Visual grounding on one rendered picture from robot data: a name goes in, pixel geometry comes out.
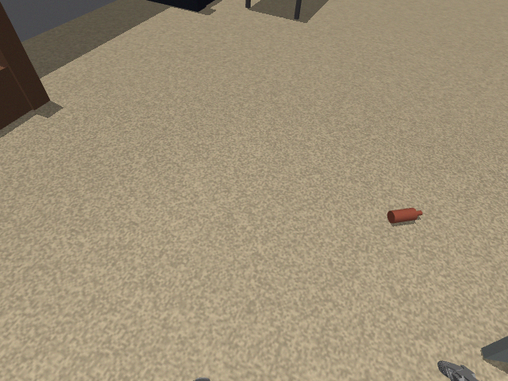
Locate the armchair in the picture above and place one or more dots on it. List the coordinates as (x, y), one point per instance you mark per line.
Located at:
(20, 87)

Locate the bottle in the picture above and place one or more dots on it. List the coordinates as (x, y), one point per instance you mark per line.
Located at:
(410, 214)

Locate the right robot hand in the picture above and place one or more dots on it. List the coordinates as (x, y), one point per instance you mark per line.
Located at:
(456, 372)

